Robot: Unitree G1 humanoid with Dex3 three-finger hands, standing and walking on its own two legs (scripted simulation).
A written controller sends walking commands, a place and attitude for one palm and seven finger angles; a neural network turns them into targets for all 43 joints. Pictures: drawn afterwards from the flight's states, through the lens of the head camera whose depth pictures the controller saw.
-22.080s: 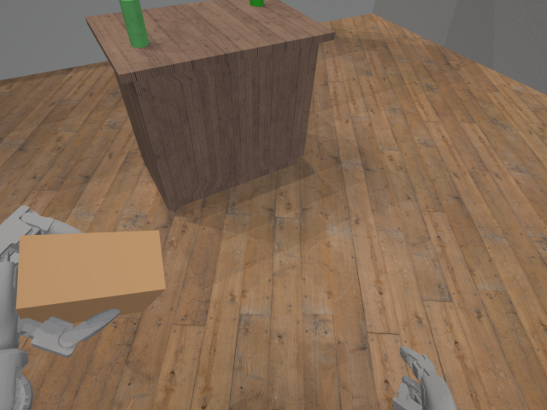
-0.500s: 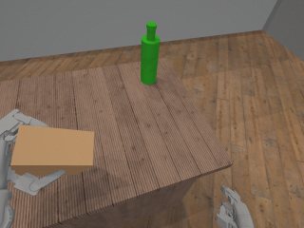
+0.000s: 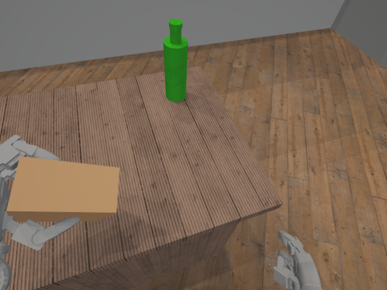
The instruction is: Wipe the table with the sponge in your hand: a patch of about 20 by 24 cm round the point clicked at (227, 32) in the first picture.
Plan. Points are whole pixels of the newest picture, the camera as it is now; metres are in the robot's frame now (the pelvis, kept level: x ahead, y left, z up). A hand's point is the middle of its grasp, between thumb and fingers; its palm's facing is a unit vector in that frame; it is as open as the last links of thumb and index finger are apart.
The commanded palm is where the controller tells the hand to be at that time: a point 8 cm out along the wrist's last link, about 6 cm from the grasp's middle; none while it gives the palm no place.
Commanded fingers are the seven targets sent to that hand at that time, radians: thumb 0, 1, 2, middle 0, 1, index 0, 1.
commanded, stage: shuffle to correct the standing spot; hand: left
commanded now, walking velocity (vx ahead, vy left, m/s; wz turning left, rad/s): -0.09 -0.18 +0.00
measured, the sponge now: (80, 195) +0.23 +0.20 +0.13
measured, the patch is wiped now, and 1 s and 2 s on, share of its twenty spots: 0.00 0.00 0.00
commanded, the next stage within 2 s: come to a stop and stand still in 0.20 s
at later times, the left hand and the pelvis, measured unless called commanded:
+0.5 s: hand (46, 217) +0.19 +0.22 +0.15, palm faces +0.33 -0.85 -0.42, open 10.8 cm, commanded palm +0.14 +0.26 +0.17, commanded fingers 0.00 0.10 1.30 -1.20 -1.60 -1.20 -1.60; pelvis -0.02 -0.02 -0.01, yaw -1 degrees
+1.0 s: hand (17, 188) +0.22 +0.28 +0.16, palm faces +0.35 -0.84 -0.41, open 10.8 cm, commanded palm +0.17 +0.31 +0.17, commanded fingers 0.00 0.10 1.30 -1.20 -1.60 -1.20 -1.60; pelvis +0.01 +0.03 +0.00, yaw +0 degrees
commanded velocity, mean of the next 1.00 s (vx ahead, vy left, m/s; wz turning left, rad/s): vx -0.08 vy -0.04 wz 0.00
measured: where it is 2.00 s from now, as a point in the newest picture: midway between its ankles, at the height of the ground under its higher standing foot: outside the picture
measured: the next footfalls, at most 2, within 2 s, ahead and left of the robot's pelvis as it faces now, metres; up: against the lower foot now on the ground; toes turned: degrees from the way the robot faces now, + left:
none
